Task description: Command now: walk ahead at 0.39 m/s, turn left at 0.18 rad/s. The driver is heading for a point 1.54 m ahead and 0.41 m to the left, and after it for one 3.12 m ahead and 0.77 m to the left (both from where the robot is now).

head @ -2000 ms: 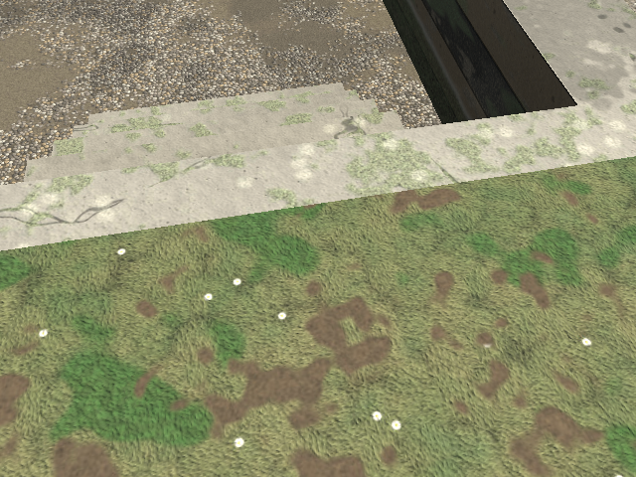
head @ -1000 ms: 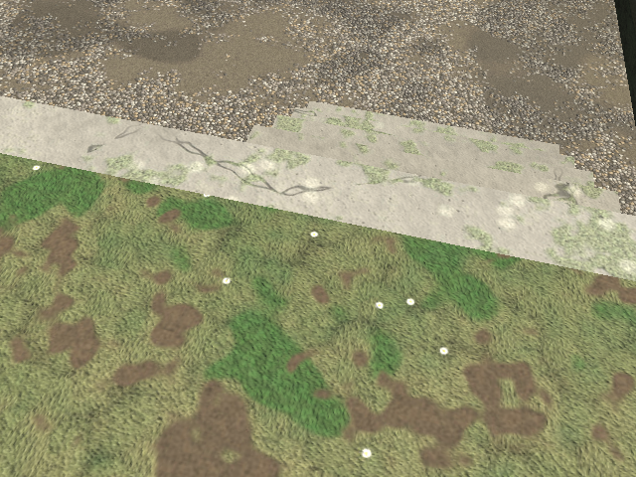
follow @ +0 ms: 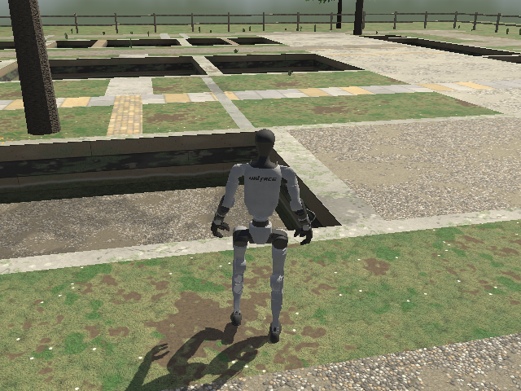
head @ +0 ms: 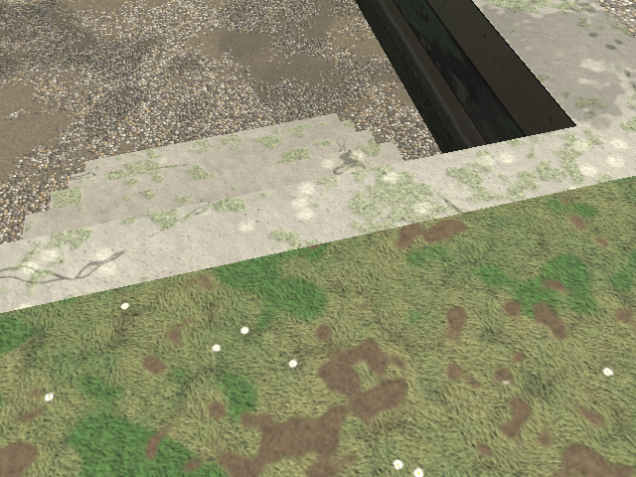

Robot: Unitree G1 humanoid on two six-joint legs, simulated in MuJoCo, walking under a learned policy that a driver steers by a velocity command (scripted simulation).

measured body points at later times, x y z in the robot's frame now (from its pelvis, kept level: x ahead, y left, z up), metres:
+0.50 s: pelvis +0.25 +0.06 -0.01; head +0.28 +0.07 +0.44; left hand +0.31 +0.35 -0.10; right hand +0.44 -0.18 -0.11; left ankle +0.27 +0.13 -0.74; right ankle +0.22 -0.11 -0.65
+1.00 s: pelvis +0.53 +0.08 +0.00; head +0.55 +0.09 +0.45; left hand +0.47 +0.37 -0.10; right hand +0.79 -0.08 -0.10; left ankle +0.45 +0.20 -0.66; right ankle +0.60 +0.00 -0.74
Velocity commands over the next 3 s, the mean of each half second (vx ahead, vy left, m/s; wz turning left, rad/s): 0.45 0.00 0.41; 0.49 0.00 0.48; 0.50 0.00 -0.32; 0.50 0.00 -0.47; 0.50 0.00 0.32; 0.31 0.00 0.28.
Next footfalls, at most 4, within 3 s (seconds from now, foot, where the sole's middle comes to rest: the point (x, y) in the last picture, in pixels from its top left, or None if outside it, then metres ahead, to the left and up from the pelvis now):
0.34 left None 0.31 0.14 -0.78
0.80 right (341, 415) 0.64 0.02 -0.78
1.24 left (199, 402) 0.68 0.34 -0.78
1.74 right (276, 265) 1.06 0.18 -0.78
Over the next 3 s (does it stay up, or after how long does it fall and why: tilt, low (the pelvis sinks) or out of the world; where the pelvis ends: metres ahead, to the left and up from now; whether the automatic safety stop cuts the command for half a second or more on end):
stays up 1.44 0.36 -0.21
